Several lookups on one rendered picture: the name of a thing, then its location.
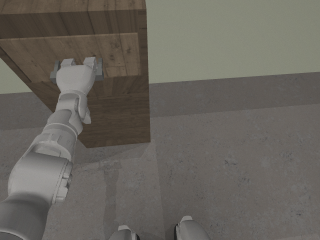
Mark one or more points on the handle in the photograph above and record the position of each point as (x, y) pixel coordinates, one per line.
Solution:
(99, 74)

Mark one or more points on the drawer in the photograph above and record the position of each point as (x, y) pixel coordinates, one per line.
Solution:
(36, 56)

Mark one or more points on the cabinet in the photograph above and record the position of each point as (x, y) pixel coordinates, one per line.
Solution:
(119, 105)

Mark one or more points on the right robot shin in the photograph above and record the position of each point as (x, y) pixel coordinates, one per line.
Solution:
(188, 217)

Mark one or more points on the left robot forearm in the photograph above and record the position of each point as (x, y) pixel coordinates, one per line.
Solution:
(61, 131)

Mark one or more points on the left robot hand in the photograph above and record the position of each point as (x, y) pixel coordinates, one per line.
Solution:
(77, 77)

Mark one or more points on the robot left thigh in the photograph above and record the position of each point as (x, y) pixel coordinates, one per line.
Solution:
(124, 234)

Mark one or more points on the robot left upper arm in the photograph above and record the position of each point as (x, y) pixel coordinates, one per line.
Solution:
(40, 181)

